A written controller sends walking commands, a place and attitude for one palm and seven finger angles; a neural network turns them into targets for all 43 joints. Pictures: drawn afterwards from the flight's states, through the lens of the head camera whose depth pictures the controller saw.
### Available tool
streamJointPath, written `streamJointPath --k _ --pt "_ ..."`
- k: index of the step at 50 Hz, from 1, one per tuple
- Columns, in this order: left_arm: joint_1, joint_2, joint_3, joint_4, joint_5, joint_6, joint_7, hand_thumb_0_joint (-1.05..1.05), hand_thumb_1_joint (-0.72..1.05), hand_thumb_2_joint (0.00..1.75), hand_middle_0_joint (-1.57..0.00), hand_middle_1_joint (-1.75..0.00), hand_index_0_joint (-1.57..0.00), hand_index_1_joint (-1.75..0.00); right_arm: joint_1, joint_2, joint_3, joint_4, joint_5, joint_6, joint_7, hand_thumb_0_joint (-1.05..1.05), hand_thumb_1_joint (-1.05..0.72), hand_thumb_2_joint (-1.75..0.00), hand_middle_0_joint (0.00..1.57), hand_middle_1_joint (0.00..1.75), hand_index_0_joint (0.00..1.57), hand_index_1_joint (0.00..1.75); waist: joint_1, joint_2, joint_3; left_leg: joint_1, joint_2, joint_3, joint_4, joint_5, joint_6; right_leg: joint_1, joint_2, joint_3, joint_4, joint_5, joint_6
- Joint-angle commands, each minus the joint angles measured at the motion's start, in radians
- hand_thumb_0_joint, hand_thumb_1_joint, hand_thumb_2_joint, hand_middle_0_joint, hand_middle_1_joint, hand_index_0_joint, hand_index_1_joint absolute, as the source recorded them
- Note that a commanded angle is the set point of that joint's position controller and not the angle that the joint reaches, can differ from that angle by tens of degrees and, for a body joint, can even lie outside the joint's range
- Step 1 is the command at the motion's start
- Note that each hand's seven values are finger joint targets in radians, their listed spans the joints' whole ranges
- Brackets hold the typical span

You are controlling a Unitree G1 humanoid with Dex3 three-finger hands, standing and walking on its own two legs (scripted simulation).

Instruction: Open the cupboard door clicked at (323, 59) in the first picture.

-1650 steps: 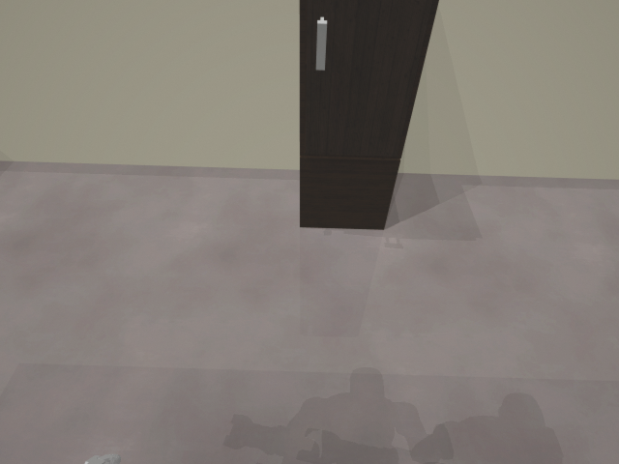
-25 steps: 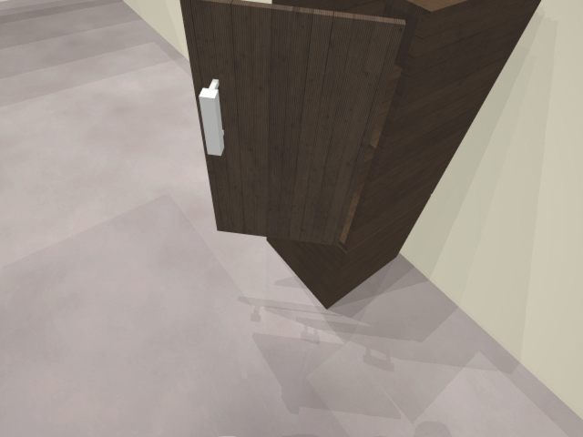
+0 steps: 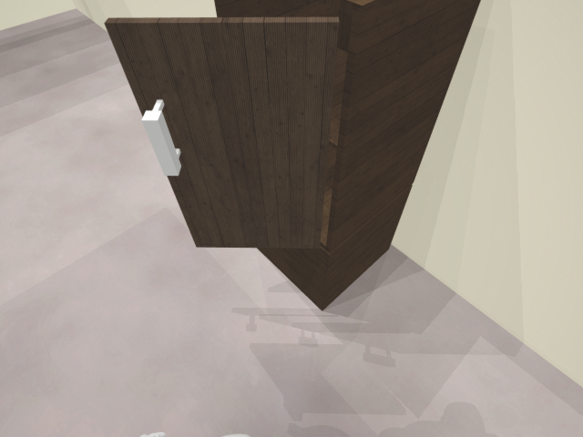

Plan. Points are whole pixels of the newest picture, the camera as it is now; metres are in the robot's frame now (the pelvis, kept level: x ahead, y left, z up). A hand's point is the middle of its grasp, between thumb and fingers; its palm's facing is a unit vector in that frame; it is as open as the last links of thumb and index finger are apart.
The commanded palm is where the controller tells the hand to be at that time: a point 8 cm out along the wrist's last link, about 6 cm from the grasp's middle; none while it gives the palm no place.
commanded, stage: come to a stop and stand still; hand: left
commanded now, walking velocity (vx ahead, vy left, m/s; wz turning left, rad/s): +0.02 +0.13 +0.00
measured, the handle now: (166, 137) +0.59 +0.25 +0.06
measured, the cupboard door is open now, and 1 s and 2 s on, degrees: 46 46 46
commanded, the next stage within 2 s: look again from close up in 0.58 s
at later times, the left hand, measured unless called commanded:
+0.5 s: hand out of the picture -0.01 +0.24 -0.17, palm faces +0.01 -0.97 -0.26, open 7.4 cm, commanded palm none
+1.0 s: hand out of the picture +0.00 +0.18 -0.17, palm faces -0.02 -0.98 -0.20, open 7.3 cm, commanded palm none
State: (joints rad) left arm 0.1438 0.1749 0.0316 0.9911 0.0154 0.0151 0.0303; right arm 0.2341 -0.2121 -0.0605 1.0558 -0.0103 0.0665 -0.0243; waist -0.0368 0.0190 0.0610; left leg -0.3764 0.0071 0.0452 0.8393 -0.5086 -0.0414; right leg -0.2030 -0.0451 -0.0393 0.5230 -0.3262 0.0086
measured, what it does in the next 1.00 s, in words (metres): steps on the spot: left foot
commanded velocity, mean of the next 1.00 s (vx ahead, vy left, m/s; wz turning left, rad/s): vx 0.00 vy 0.00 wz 0.00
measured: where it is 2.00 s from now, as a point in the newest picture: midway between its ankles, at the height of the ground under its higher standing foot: outside the picture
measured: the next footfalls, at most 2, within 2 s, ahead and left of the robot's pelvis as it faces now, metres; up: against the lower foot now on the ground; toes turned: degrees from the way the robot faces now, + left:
left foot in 0.14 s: +0.04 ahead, +0.11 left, +0.00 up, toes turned +5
right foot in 1.80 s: +0.11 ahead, -0.04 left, +0.00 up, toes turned +2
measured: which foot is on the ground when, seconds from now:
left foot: up 0.00-0.12, down 0.14-1.00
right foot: down 0.00-1.00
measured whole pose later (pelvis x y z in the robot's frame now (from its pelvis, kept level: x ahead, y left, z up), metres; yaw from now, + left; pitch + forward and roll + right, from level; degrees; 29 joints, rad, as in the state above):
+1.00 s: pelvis -0.01 +0.01 +0.00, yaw -2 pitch +0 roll +1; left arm 0.26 0.16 -0.01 1.10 0.01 0.00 0.03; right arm 0.28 -0.17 0.01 1.11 -0.01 -0.01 -0.02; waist 0.00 0.00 0.03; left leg -0.22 0.00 0.09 0.47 -0.25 0.02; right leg -0.20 -0.05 -0.01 0.50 -0.30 0.03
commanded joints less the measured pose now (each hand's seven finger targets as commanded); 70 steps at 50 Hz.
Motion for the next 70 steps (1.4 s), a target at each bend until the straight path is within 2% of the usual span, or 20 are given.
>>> streamJointPath --k 1,4,5,6,7,8,9,10,12,13,15,18,20,24,28,41,51,63,67,70 --pt "0.055 0.202 0.041 -0.025 0.004 -0.021 0.011 0.00 0.90 0.90 -0.20 -0.30 -0.20 -0.30 0.005 -0.033 -0.001 -0.054 0.005 -0.029 0.006 0.00 -0.90 -0.90 0.20 0.30 0.20 0.30 0.046 -0.190 -0.068 0.000 0.000 0.002 -0.124 0.045 -0.015 0.140 -0.245 0.146 -0.109 0.821 -0.169" --pt "0.047 0.195 0.037 -0.007 -0.005 -0.019 0.007 0.00 0.90 0.90 -0.20 -0.30 -0.20 -0.30 0.056 -0.033 0.004 -0.028 0.002 -0.040 0.006 0.00 -0.90 -0.90 0.20 0.30 0.20 0.30 0.022 -0.179 -0.068 0.177 -0.004 0.011 -0.401 0.277 -0.005 0.045 -0.204 0.137 -0.076 0.578 -0.111" --pt "0.048 0.170 0.031 -0.007 -0.008 -0.016 0.002 0.00 0.90 0.90 -0.20 -0.30 -0.20 -0.30 0.069 -0.051 0.002 -0.023 0.000 -0.049 0.006 0.00 -0.90 -0.90 0.20 0.30 0.20 0.30 0.024 -0.098 -0.078 0.251 0.039 -0.037 -0.442 0.417 0.018 -0.017 -0.153 0.113 -0.044 0.419 -0.070" --pt "0.069 0.134 0.026 -0.013 -0.012 -0.011 -0.001 0.00 0.90 0.90 -0.20 -0.30 -0.20 -0.30 0.057 -0.089 -0.001 -0.031 -0.007 -0.059 0.002 0.00 -0.90 -0.90 0.20 0.30 0.20 0.30 0.042 0.029 -0.091 0.256 0.131 -0.121 -0.438 0.562 0.061 -0.046 -0.094 0.076 -0.035 0.277 -0.029" --pt "0.074 0.113 0.021 -0.012 -0.009 -0.002 0.003 0.00 0.90 0.90 -0.20 -0.30 -0.20 -0.30 0.041 -0.114 0.000 -0.036 -0.010 -0.057 0.000 0.00 -0.90 -0.90 0.20 0.30 0.20 0.30 0.051 0.040 -0.075 0.169 0.175 -0.155 -0.453 0.502 0.093 -0.004 -0.055 0.048 -0.065 0.115 -0.011" --pt "0.195 0.103 0.002 0.022 -0.001 -0.033 0.046 0.00 0.90 0.90 -0.20 -0.30 -0.20 -0.30 -0.068 -0.114 0.004 -0.126 0.007 -0.078 0.005 0.00 -0.90 -0.90 0.20 0.30 0.20 0.30 0.083 0.032 -0.044 0.144 0.133 -0.063 -0.230 0.562 0.065 -0.024 -0.107 0.106 -0.096 0.348 -0.031" --pt "0.130 0.177 0.008 -0.026 0.003 -0.042 0.039 0.00 0.90 0.90 -0.20 -0.30 -0.20 -0.30 0.000 -0.059 0.014 -0.143 -0.003 -0.075 0.015 0.00 -0.90 -0.90 0.20 0.30 0.20 0.30 0.031 0.034 -0.101 0.116 0.066 -0.048 -0.260 0.366 0.047 -0.011 -0.167 0.182 -0.069 0.330 -0.080" --pt "0.092 0.184 0.013 -0.043 0.001 -0.046 0.032 0.00 0.90 0.90 -0.20 -0.30 -0.20 -0.30 0.023 -0.058 0.022 -0.142 -0.010 -0.071 0.019 0.00 -0.90 -0.90 0.20 0.30 0.20 0.30 0.021 0.071 -0.100 0.123 0.063 -0.052 -0.305 0.323 0.050 -0.028 -0.142 0.150 -0.033 0.238 -0.085" --pt "0.109 0.146 0.005 -0.049 0.004 -0.028 0.024 0.00 0.90 0.90 -0.20 -0.30 -0.20 -0.30 0.045 -0.092 0.022 -0.160 -0.013 -0.083 0.014 0.00 -0.90 -0.90 0.20 0.30 0.20 0.30 0.025 0.181 -0.090 0.140 0.135 -0.148 -0.393 0.505 0.096 -0.068 -0.027 0.028 0.067 0.059 -0.048" --pt "0.139 0.123 -0.004 -0.041 0.002 -0.024 0.021 0.00 0.90 0.90 -0.20 -0.30 -0.20 -0.30 0.042 -0.108 0.022 -0.164 -0.010 -0.086 0.008 0.00 -0.90 -0.90 0.20 0.30 0.20 0.30 0.039 0.188 -0.098 0.156 0.167 -0.180 -0.420 0.579 0.124 -0.068 0.004 0.003 0.077 -0.011 -0.033" --pt "0.155 0.106 -0.014 -0.025 0.004 -0.022 0.016 0.00 0.90 0.90 -0.20 -0.30 -0.20 -0.30 0.039 -0.107 0.026 -0.172 -0.008 -0.088 0.000 0.00 -0.90 -0.90 0.20 0.30 0.20 0.30 0.049 0.112 -0.077 0.146 0.168 -0.172 -0.424 0.586 0.143 -0.060 0.008 0.003 0.055 -0.023 -0.029" --pt "0.166 0.104 -0.016 -0.010 0.003 -0.019 0.010 0.00 0.90 0.90 -0.20 -0.30 -0.20 -0.30 0.023 -0.105 0.025 -0.168 -0.007 -0.090 0.000 0.00 -0.90 -0.90 0.20 0.30 0.20 0.30 0.046 0.015 -0.049 0.133 0.138 -0.145 -0.451 0.426 0.119 -0.059 -0.015 0.030 0.004 0.043 -0.026" --pt "0.159 0.111 -0.017 -0.004 0.007 -0.016 0.005 0.00 0.90 0.90 -0.20 -0.30 -0.20 -0.30 0.015 -0.105 0.027 -0.162 -0.007 -0.090 0.003 0.00 -0.90 -0.90 0.20 0.30 0.20 0.30 0.044 0.026 -0.002 0.096 0.125 -0.142 -0.495 0.305 0.111 -0.065 -0.021 0.036 -0.012 0.047 -0.025" --pt "0.184 0.113 -0.022 0.011 0.009 -0.015 0.002 0.00 0.90 0.90 -0.20 -0.30 -0.20 -0.30 0.005 -0.112 0.026 -0.143 -0.007 -0.089 0.007 0.00 -0.90 -0.90 0.20 0.30 0.20 0.30 0.046 -0.005 0.013 0.088 0.124 -0.148 -0.552 0.130 0.107 -0.080 -0.028 0.046 -0.039 0.038 -0.021" --pt "0.194 0.119 -0.023 0.024 0.009 -0.022 0.001 0.00 0.90 0.90 -0.20 -0.30 -0.20 -0.30 0.015 -0.108 0.029 -0.122 -0.007 -0.096 0.007 0.00 -0.90 -0.90 0.20 0.30 0.20 0.30 0.044 -0.014 -0.023 0.128 0.113 -0.126 -0.539 0.194 0.106 -0.070 -0.041 0.063 -0.059 0.079 -0.023" --pt "0.190 0.114 -0.023 0.065 0.004 -0.031 0.003 0.00 0.90 0.90 -0.20 -0.30 -0.20 -0.30 0.052 -0.076 0.044 -0.030 -0.002 -0.105 0.002 0.00 -0.90 -0.90 0.20 0.30 0.20 0.30 0.046 -0.024 -0.033 0.159 0.101 -0.077 -0.490 0.345 0.095 -0.027 -0.056 0.080 -0.092 0.147 -0.024" --pt "0.184 0.094 -0.022 0.088 0.000 -0.034 0.004 0.00 0.90 0.90 -0.20 -0.30 -0.20 -0.30 0.077 -0.041 0.049 0.018 -0.002 -0.101 -0.002 0.00 -0.90 -0.90 0.20 0.30 0.20 0.30 0.046 -0.030 -0.006 0.160 0.095 -0.058 -0.462 0.367 0.083 -0.032 -0.059 0.088 -0.108 0.155 -0.036" --pt "0.190 0.092 -0.016 0.090 0.000 -0.042 0.005 0.00 0.90 0.90 -0.20 -0.30 -0.20 -0.30 0.086 -0.037 0.049 0.041 -0.003 -0.100 -0.007 0.00 -0.90 -0.90 0.20 0.30 0.20 0.30 0.045 -0.030 -0.033 0.201 0.096 -0.035 -0.431 0.428 0.072 -0.004 -0.063 0.094 -0.103 0.250 -0.046" --pt "0.209 0.122 0.002 0.081 0.006 -0.036 0.002 0.00 0.90 0.90 -0.20 -0.30 -0.20 -0.30 0.078 -0.034 0.045 0.016 -0.008 -0.088 0.002 0.00 -0.90 -0.90 0.20 0.30 0.20 0.30 0.058 -0.067 0.002 0.116 0.056 -0.001 -0.366 0.284 0.066 0.012 -0.105 0.161 -0.133 0.112 -0.082" --pt "0.246 0.155 0.023 0.079 0.007 -0.035 0.004 0.00 0.90 0.90 -0.20 -0.30 -0.20 -0.30 0.055 -0.024 0.041 -0.014 -0.009 -0.079 0.005 0.00 -0.90 -0.90 0.20 0.30 0.20 0.30 0.072 -0.174 0.028 0.019 0.022 0.039 -0.249 0.189 0.049 0.060 -0.203 0.266 -0.191 0.163 -0.138"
